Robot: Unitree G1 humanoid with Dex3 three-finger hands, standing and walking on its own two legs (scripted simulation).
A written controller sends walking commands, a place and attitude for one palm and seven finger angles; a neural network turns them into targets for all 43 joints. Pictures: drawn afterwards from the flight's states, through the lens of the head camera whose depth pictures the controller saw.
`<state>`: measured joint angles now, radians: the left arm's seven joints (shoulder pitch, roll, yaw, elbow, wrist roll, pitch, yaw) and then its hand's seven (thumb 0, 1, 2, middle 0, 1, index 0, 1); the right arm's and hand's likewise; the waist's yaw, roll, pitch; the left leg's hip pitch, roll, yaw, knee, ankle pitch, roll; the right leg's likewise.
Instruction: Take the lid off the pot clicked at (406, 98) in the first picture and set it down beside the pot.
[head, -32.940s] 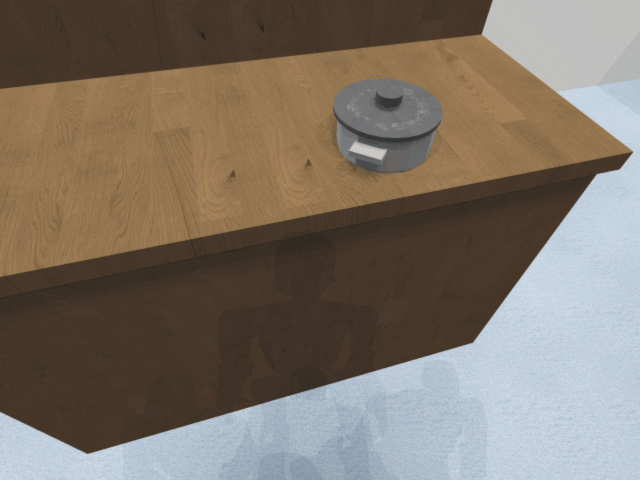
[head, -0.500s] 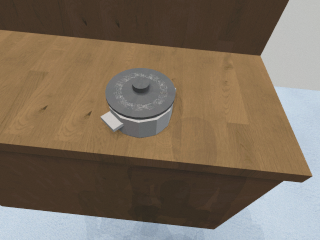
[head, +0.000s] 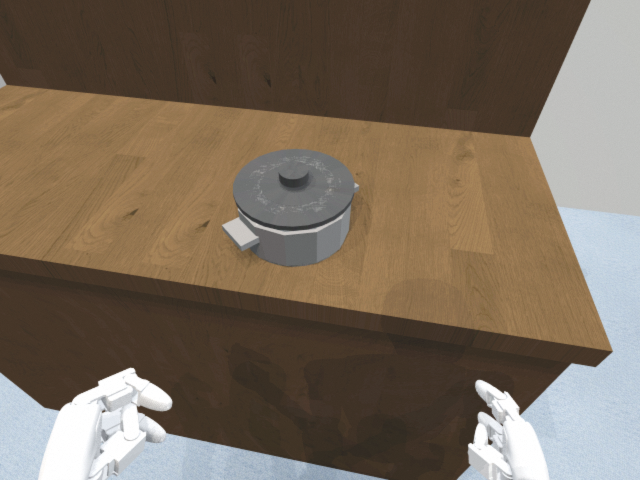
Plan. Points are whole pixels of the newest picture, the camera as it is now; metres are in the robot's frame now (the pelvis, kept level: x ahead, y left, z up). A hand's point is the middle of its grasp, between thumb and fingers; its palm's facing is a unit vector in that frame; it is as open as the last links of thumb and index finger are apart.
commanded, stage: lift the closed hand beside the body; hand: left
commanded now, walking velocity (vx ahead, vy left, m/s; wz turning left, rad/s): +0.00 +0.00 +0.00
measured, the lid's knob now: (293, 174) +0.47 +0.10 +0.15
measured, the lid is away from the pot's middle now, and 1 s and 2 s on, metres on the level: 0.01 0.01 0.01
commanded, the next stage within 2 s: raise the hand higher, near the body in 0.10 s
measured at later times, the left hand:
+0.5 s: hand (90, 380) +0.16 +0.23 +0.14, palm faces +0.35 -0.82 -0.45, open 3.1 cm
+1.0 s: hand (68, 306) +0.19 +0.24 +0.21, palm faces +0.41 -0.80 -0.43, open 3.1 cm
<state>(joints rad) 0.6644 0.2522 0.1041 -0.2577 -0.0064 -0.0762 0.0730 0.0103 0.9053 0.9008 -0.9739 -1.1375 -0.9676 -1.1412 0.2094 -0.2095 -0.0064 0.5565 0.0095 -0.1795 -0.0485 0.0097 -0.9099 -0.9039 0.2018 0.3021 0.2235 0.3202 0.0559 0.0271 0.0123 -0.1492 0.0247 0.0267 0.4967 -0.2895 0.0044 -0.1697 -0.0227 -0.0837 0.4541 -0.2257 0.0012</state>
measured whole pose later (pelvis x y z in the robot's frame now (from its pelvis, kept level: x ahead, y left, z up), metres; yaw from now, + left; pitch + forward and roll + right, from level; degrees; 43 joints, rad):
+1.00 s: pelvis +0.01 +0.01 +0.00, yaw -1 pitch -4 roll -1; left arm 0.52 0.35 0.35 -0.64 -0.03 -0.19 0.09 0.01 0.89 0.90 -1.31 -1.50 -1.31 -1.50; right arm 0.18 -0.19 0.02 0.63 0.01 -0.21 -0.05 0.02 -0.90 -0.90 0.20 0.30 0.20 0.30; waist 0.08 0.05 0.03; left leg -0.10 0.01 0.05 0.49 -0.32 0.02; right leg -0.13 -0.04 -0.06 0.46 -0.25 0.02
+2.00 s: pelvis -0.04 +0.00 +0.00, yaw +0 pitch -2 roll +1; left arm -0.12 0.81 0.16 -0.22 0.65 0.00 -0.48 0.00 -0.33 1.67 -0.93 -0.20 -0.93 -0.21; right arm 0.14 -0.32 0.02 0.54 0.06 0.02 -0.02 0.01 -0.91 -0.90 0.20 0.30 0.20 0.30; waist 0.07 0.13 0.02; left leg -0.20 -0.01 0.04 0.43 -0.19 0.02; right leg -0.25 -0.06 -0.07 0.44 -0.16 0.01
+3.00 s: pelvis -0.02 +0.01 +0.00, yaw +0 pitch +0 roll +1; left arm -0.57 0.62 -0.14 -0.01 0.78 0.19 -0.48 0.00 -0.41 1.66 -0.86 -0.08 -0.86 -0.09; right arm 0.11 -0.30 0.03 0.55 0.08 0.09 0.02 0.01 -0.91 -0.90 0.20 0.30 0.20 0.30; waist 0.04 0.12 0.00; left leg -0.20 -0.03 0.04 0.42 -0.21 0.02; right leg -0.27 -0.07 -0.06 0.48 -0.20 0.01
